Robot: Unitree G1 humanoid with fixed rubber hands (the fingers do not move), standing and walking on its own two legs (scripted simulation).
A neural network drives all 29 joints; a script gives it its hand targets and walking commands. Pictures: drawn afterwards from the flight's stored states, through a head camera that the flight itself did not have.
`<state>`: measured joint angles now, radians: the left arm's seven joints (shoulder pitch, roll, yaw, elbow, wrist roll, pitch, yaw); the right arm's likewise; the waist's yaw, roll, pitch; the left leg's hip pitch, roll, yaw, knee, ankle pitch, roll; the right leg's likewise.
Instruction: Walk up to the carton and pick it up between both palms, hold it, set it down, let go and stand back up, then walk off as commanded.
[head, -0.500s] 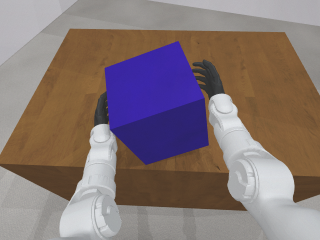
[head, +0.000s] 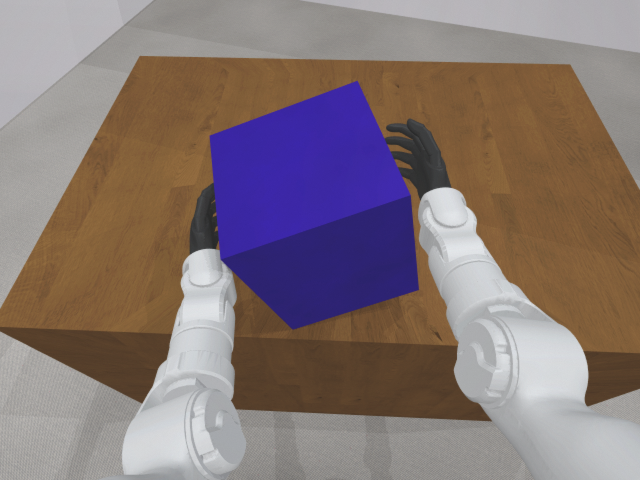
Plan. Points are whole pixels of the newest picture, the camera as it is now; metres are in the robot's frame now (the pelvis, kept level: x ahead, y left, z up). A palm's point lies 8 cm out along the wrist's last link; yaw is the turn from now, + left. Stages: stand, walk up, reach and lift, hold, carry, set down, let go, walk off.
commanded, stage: set down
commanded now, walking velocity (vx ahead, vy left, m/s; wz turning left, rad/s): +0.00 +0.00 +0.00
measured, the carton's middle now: (321, 218) +0.46 +0.04 +0.02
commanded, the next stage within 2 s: none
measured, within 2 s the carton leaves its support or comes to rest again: rests again in 0.56 s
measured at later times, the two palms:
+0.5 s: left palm (217, 248) +0.40 +0.18 +0.03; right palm (438, 191) +0.47 -0.11 +0.08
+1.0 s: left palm (225, 266) +0.39 +0.17 -0.01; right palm (441, 216) +0.47 -0.13 +0.03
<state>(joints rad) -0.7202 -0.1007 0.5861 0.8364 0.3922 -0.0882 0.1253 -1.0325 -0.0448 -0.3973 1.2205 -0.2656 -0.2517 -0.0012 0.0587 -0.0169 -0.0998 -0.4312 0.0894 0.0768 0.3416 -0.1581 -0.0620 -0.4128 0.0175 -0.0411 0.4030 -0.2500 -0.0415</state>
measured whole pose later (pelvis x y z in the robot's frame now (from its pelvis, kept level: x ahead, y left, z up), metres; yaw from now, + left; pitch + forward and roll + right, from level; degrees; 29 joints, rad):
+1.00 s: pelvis +0.00 +0.00 -0.01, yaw +0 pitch +25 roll +1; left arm -0.76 -0.07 0.51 1.08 0.18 -0.27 0.19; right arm -0.98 -0.20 0.04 1.30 0.16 -0.33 0.00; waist 0.08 0.01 -0.20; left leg -0.68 0.10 0.07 0.41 -0.12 -0.06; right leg -0.62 0.02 -0.04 0.40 -0.21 -0.04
